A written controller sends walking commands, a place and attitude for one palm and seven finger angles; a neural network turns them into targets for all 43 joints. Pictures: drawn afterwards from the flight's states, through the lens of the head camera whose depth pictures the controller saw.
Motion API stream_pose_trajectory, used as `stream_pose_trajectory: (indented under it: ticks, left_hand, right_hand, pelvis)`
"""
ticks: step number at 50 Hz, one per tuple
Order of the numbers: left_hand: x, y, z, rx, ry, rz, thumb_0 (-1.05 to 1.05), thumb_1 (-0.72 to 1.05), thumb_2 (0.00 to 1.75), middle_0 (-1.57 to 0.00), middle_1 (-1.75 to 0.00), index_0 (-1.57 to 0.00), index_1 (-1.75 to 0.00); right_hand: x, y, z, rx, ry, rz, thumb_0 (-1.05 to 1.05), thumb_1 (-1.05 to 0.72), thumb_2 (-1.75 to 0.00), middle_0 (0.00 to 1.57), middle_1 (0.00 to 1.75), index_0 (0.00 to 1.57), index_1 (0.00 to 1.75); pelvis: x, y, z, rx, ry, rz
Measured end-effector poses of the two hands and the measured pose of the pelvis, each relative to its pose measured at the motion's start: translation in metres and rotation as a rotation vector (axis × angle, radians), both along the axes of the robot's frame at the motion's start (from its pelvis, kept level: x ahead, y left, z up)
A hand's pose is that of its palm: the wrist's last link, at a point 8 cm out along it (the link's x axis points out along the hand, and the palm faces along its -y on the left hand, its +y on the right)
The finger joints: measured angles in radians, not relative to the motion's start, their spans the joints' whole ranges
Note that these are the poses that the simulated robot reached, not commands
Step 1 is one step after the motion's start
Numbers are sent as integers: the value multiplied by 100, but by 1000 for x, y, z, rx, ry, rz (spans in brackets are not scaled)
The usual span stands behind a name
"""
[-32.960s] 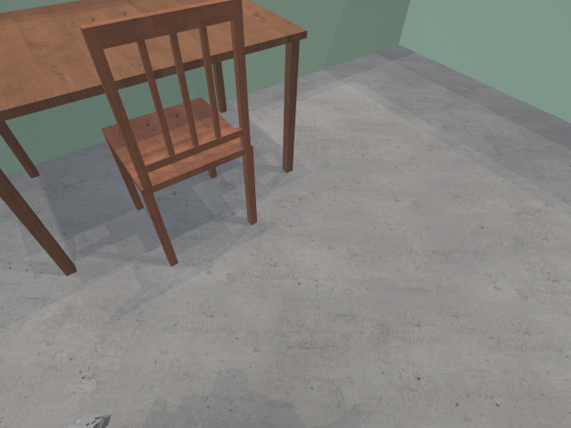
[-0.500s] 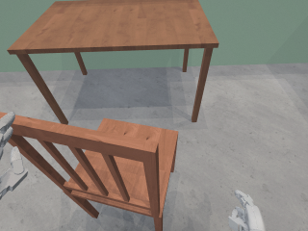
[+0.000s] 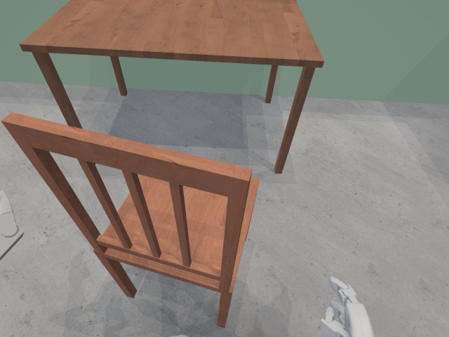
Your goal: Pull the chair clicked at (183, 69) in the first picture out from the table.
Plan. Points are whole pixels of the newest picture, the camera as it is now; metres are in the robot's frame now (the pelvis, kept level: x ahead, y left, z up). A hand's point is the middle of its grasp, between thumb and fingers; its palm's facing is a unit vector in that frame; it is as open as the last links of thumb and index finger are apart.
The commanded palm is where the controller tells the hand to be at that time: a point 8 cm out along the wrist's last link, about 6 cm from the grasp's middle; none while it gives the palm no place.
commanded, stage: step back with the hand held close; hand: left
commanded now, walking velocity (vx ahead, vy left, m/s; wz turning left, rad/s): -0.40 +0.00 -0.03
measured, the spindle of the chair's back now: (145, 220) +0.35 +0.19 -0.05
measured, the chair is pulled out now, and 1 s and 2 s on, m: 0.58 0.58 0.58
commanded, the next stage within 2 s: stop stepping back and stand still in 0.70 s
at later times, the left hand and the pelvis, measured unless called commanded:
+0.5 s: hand (13, 259) +0.16 +0.24 +0.19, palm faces +0.40 -0.77 -0.50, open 7.4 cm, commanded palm +0.10 +0.29 +0.19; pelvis -0.05 -0.01 +0.00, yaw +0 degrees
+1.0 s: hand out of the picture +0.06 +0.22 +0.18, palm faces +0.39 -0.79 -0.47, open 7.4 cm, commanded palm +0.01 +0.26 +0.19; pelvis -0.14 -0.04 +0.00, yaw -2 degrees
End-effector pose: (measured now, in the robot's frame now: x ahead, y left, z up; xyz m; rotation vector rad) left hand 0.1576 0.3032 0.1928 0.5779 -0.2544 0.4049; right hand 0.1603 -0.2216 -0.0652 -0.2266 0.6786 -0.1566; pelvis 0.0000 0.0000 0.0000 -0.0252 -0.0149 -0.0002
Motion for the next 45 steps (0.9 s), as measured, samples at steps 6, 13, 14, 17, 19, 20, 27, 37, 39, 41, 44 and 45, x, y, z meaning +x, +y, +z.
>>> stream_pose_trajectory:
  ticks: [6,13,14,17,19,20,27,37,39,41,44,45]
  left_hand:
    - [-10,-7,0,-17,-33,8,1,89,90,-21,-30,-21,-31]
    - [-12,2,-5,-20,-56,-30,1,89,90,-21,-30,-21,-31]
    - [-12,4,-4,-8,-53,-30,1,89,90,-21,-30,-21,-31]
    - [-16,5,3,24,-59,-32,1,89,90,-21,-30,-21,-31]
    - [-21,1,8,47,-68,-40,1,89,90,-21,-30,-21,-31]
    - [-24,-2,9,58,-71,-45,1,89,90,-21,-30,-21,-31]
    - [-41,-26,12,36,-50,-96,1,89,90,-21,-30,-21,-31]
    - [-65,-11,-6,5,-1,-74,1,89,90,-21,-30,-21,-31]
    - [-75,-19,-2,-2,-4,-88,1,89,90,-21,-30,-21,-31]
    - [-87,-29,7,9,-24,-111,2,89,90,-21,-30,-21,-31]
    - [-107,-43,16,58,-38,-129,1,89,90,-21,-30,-21,-31]
    - [-114,-46,16,72,-35,-126,1,89,90,-21,-30,-21,-31]
  right_hand:
    - [-7,-4,-6,-7,26,30,2,-90,-90,20,30,20,30]
    - [-18,-9,-7,-54,47,-13,2,-91,-90,20,30,20,30]
    - [-19,-8,-6,-52,38,-20,2,-91,-90,20,30,20,30]
    - [-22,-4,-2,-37,17,-12,2,-91,-90,20,30,20,30]
    - [-24,-1,-2,-25,9,7,2,-91,-90,20,30,20,30]
    - [-25,-1,-3,-20,6,19,2,-91,-90,20,30,20,30]
    - [-42,-11,-8,7,43,26,2,-90,-90,20,30,20,30]
    - [-73,-17,4,-38,42,-22,2,-91,-90,20,30,20,30]
    - [-82,-15,8,-23,25,-3,2,-91,-90,20,30,20,30]
    - [-93,-15,9,-2,11,11,2,-91,-90,20,30,20,30]
    - [-111,-19,4,34,-9,15,2,-91,-90,20,30,20,30]
    - [-117,-23,1,43,-13,12,2,-91,-90,20,30,20,30]
  pelvis:
    - [-7,-3,-2,-6,11,6]
    - [-16,7,-8,-22,1,6]
    - [-18,7,-7,-26,3,9]
    - [-21,4,-4,-30,17,16]
    - [-25,0,-3,-23,29,7]
    - [-28,-3,-4,-20,34,1]
    - [-48,-12,2,-11,32,-3]
    - [-81,-9,3,30,42,2]
    - [-92,-12,6,14,32,-5]
    - [-102,-16,8,1,23,-11]
    - [-117,-26,3,1,16,-21]
    - [-122,-29,1,0,10,-29]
